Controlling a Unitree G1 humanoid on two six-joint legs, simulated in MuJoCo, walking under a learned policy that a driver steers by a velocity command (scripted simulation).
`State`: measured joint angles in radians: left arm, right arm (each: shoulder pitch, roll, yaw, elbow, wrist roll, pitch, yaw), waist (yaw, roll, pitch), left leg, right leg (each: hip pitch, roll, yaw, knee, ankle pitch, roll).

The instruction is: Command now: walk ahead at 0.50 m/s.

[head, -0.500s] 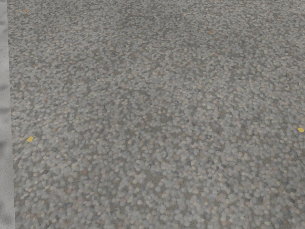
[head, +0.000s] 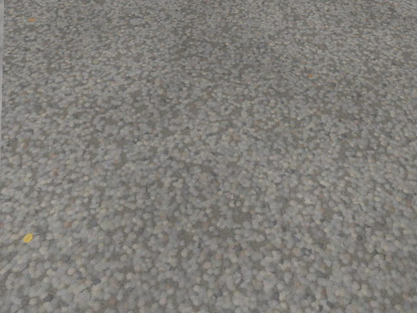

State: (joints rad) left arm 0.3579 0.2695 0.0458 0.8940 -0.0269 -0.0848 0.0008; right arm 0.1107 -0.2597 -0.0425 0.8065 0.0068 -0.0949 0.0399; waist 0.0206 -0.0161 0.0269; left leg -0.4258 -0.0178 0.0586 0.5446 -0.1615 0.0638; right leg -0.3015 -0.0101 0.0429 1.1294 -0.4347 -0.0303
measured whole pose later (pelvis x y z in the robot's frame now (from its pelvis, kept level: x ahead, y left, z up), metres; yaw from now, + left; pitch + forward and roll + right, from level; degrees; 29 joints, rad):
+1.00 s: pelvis +0.51 +0.02 -0.01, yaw +19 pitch +2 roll -2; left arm 0.22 0.28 0.08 0.89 0.00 -0.05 0.03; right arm 0.09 -0.28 -0.08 0.71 0.00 -0.03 0.04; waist 0.03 0.02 0.07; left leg -0.53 -0.01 0.04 0.61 -0.12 0.09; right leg -0.14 -0.08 -0.18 0.84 -0.53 0.06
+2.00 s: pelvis +0.64 +0.03 +0.00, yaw +31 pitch -1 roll +0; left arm 0.18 0.24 0.02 0.85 0.01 -0.02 0.01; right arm 0.19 -0.22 -0.04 0.75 -0.01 0.01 -0.02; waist 0.01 0.00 0.03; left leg -0.27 -0.06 -0.10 0.56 -0.27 0.01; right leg -0.21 0.00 0.01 0.55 -0.32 0.00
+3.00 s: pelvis +0.95 +0.17 +0.01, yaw +32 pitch +1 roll +0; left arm 0.17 0.26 0.05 0.84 0.00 -0.09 -0.04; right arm 0.33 -0.27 -0.04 0.89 0.02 -0.09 -0.01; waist -0.01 0.03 0.04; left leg -0.40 0.05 -0.04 1.19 -0.34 0.04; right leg -0.35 0.05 -0.06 0.46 -0.14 -0.07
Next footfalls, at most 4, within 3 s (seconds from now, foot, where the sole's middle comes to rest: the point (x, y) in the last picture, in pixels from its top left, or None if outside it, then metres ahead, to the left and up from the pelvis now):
0.46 right None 0.43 -0.15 -0.77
0.96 left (171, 258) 0.63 0.15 -0.77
1.46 right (235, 236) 0.72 -0.06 -0.77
2.86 right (178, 153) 1.08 0.16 -0.77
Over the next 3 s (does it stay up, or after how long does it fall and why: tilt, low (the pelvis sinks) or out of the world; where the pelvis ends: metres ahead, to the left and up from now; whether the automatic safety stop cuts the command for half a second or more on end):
stays up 0.95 0.17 0.01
